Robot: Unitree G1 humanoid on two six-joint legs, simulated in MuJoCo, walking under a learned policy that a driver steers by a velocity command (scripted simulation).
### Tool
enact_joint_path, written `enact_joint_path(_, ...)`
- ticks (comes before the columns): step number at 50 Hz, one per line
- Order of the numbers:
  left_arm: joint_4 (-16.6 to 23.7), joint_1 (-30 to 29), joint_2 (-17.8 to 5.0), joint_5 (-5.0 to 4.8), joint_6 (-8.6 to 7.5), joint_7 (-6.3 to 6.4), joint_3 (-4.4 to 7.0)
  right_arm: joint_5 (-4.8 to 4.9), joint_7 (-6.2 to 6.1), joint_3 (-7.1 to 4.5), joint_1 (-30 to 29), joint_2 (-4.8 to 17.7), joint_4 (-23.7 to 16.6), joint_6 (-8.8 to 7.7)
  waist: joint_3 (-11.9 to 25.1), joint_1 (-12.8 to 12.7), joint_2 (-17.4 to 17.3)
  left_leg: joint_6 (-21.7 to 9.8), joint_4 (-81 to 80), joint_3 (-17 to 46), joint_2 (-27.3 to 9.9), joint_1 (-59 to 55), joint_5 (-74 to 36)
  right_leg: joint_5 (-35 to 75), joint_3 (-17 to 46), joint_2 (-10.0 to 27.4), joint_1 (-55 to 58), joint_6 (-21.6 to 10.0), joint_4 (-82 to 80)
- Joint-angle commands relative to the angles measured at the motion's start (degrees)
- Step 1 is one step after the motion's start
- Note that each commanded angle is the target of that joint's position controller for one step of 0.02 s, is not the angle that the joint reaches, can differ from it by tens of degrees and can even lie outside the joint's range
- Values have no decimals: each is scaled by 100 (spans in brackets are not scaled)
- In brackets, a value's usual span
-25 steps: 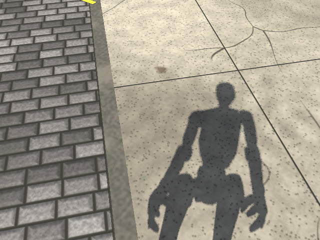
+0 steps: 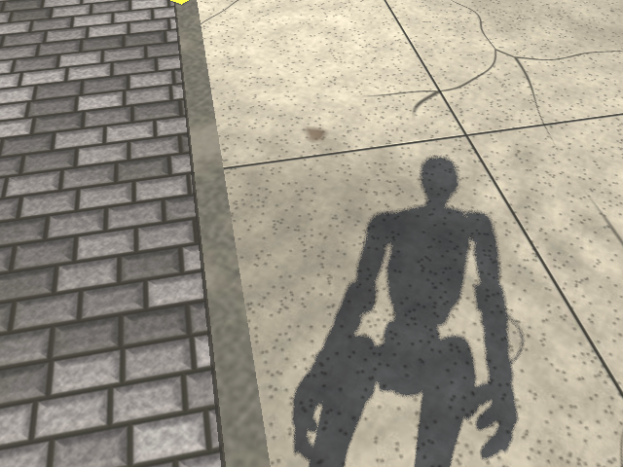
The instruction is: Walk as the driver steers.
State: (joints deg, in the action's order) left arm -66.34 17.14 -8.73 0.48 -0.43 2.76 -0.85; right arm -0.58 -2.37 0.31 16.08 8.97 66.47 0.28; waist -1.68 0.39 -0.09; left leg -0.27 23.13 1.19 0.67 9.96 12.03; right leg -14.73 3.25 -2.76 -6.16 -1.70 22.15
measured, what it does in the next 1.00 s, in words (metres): walks ahead: right foot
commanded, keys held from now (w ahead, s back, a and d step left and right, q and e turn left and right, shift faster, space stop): no key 0.14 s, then w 0.28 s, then no key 0.36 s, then w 0.22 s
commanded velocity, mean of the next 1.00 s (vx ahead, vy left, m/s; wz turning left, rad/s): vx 0.17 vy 0.00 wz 0.00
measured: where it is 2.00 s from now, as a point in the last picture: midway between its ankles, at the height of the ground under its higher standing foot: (276, 382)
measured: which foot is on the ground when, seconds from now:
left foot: down 0.00-0.82, up 0.84-1.00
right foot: down 0.00-0.44, up 0.46-0.78, down 0.80-1.00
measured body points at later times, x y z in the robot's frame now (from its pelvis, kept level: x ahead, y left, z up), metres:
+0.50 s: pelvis +0.08 +0.04 -0.01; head +0.08 +0.05 +0.44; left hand +0.01 +0.27 -0.17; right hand +0.07 -0.20 -0.15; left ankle +0.04 +0.11 -0.74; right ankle -0.02 -0.09 -0.70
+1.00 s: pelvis +0.22 +0.04 +0.00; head +0.23 +0.04 +0.45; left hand +0.20 +0.27 -0.16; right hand +0.24 -0.19 -0.16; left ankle +0.18 +0.15 -0.69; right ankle +0.24 -0.03 -0.74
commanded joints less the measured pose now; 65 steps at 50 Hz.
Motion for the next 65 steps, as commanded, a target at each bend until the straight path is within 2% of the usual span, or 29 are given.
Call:
enact_joint_path(1,29,443,-438,1,-18,16,64,0,-17,-65,394,449,-34,-18,-255,-1,6,-173,-299,443,-514,-91,-743,980,465,623,-402,-149,-382)
enact_joint_path(7,28,497,-401,1,-21,21,68,0,-22,-70,435,415,-26,-20,-270,-1,9,-178,-291,441,-511,-95,-761,992,455,627,-400,-145,-367)
enact_joint_path(11,79,605,-609,34,41,-1,182,-45,19,-139,402,489,-128,29,-436,-53,218,-359,101,224,-93,330,1721,-1887,616,450,-714,-437,-437)
enact_joint_path(13,115,859,-680,38,58,-25,244,-96,78,-134,199,380,-319,12,-895,-208,437,-423,609,151,62,1162,2309,-3076,1243,766,-791,-737,-698)
enact_joint_path(15,47,1221,-869,44,18,-22,346,-174,144,-86,-61,148,-564,-113,-1056,-339,929,-373,1511,-350,128,1819,1489,-3385,2296,1527,-366,-1150,-1239)
enact_joint_path(16,71,1217,-888,55,-12,-34,381,-189,166,-105,-229,224,-688,-190,-1113,-370,874,-375,1737,-362,-23,1922,1263,-3116,2522,1741,-395,-1280,-1361)
enact_joint_path(19,222,841,-931,52,-122,-79,439,-90,259,-165,84,285,-796,-390,-1006,-9,740,-468,1060,-410,-109,1147,1171,-2153,2050,1605,-741,-1185,-1047)
enact_joint_path(21,462,243,-721,7,-202,-104,406,-4,234,-254,1354,323,-369,-469,-777,591,294,-506,46,-211,23,-1104,691,-1336,1105,923,-2037,-778,-104)
enact_joint_path(22,657,13,-297,-28,-288,-145,282,-66,160,-406,2078,850,-226,-508,-539,881,-1004,-751,-927,1631,-1114,-1889,1533,-793,5,116,-2796,-423,1711)
enact_joint_path(23,778,130,-355,107,-331,-174,297,-14,157,-522,2638,1264,-21,-433,-410,810,-1659,-1151,-1293,3153,-2144,-2066,607,-1612,-523,-145,-3376,-254,3127)
enact_joint_path(24,682,182,-528,213,-311,-181,341,-43,141,-413,2094,852,-154,-400,-709,401,-594,-1178,-1015,2761,-2142,-1589,-555,-1503,-284,226,-3356,-257,3835)
enact_joint_path(26,558,340,-183,133,-328,-213,270,-82,145,-303,1281,583,-456,-453,-608,28,-94,-1091,-870,1575,-1762,-1067,-2644,-854,-243,478,-2902,-148,3987)
enact_joint_path(31,618,104,-211,23,-130,-223,278,-69,16,-51,1284,285,-337,-504,-216,-157,-597,-705,-520,125,-1067,-1037,-5305,-108,-662,274,-2313,28,2979)
enact_joint_path(35,736,-400,-190,-25,-87,-136,198,-74,-70,14,1376,371,-250,-429,-188,-38,-822,-621,-217,-75,-964,-846,-5578,215,-922,29,-1713,-70,1719)
enact_joint_path(38,614,-154,-279,-22,-121,-99,207,-21,-65,23,1311,402,-214,-404,-92,-173,-779,-638,238,54,-1085,-688,-5450,570,-907,-6,-985,-272,1121)
enact_joint_path(40,424,502,-483,43,-224,-70,268,10,-5,-5,1245,495,-233,-432,244,-501,-410,-458,1007,7,-905,-213,-4161,2212,-444,396,299,-457,443)
enact_joint_path(41,330,1016,-896,113,-258,-78,383,15,7,-16,1459,444,-318,-435,707,-482,133,-455,1879,-216,-537,391,-1697,3535,392,1182,1209,-766,750)
enact_joint_path(42,244,1405,-1227,63,-185,-106,520,121,25,-14,1953,108,-233,-323,1130,-569,1267,-408,3595,-656,256,1320,1779,3257,1922,2322,1726,-1860,297)
enact_joint_path(43,238,1326,-1086,-46,-133,-164,522,-79,53,-126,1366,431,-368,-251,755,-650,948,-434,4610,-338,219,1928,2759,879,2614,2479,1172,-2061,-427)
enact_joint_path(44,388,771,-894,-40,-121,-195,479,-208,128,-159,809,402,-570,-245,-14,-483,565,-479,4680,-66,-28,2267,2344,-1091,2439,2265,360,-1873,-909)
enact_joint_path(46,543,178,-557,43,-154,-175,385,-172,254,-213,425,321,-728,-282,-657,-103,337,-460,3992,42,-315,2101,1425,-1880,1975,1877,-711,-1378,-1530)
enact_joint_path(50,538,247,-612,63,-303,-134,398,-158,277,-198,638,48,-664,-227,-297,151,351,-283,2826,-305,-251,1177,994,-770,816,1415,-1142,-1113,-1561)
enact_joint_path(56,563,620,-924,45,-302,-199,502,-112,319,-262,-260,287,-1130,-229,-315,-83,552,-233,1504,-603,-223,1003,651,-1518,783,1569,-1114,-1162,-1640)
enact_joint_path(60,639,420,-937,-3,-305,-222,547,-88,305,-322,326,281,-985,-355,-350,235,265,-318,403,-806,-31,-222,423,-1926,562,1388,-1622,-1006,-972)
enact_joint_path(61,697,320,-777,23,-327,-221,511,-92,268,-369,860,380,-820,-413,-280,428,44,-377,49,-551,-147,-933,726,-1949,347,1161,-2051,-886,-387)
enact_joint_path(62,878,36,-414,51,-375,-250,413,-161,199,-463,1593,756,-661,-493,-209,708,-927,-540,-905,959,-1229,-1534,1771,-1473,-341,615,-2668,-629,1221)
enact_joint_path(63,1124,-23,-187,30,-404,-315,360,-107,181,-613,2027,1333,-553,-465,-285,709,-1966,-1112,-1890,3143,-2310,-1915,3450,-1542,-943,-24,-3929,-491,2697)
enact_joint_path(64,1128,-140,-655,219,-390,-356,464,-118,176,-551,1612,1027,-639,-421,-619,418,-999,-1229,-1816,3152,-2370,-1372,3444,-1248,-448,366,-4012,-561,3546)
enact_joint_path(65,1103,-163,-629,200,-402,-424,478,-96,210,-488,1124,835,-818,-449,-618,170,-546,-1130,-1770,2671,-2097,-1037,2919,-719,-251,520,-3880,-563,3730)
Keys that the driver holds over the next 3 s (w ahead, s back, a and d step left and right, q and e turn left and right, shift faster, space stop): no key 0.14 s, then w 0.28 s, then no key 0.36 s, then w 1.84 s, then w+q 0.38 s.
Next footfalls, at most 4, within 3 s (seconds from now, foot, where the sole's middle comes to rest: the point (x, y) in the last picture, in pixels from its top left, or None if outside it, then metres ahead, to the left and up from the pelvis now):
0.80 right None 0.28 -0.04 -0.78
1.22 left None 0.36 0.17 -0.78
1.70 right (321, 391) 0.69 0.01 -0.78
2.26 left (262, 282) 1.01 0.16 -0.78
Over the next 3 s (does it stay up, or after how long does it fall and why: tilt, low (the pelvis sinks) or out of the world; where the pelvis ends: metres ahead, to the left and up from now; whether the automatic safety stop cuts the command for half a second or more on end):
stays up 1.24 0.05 0.00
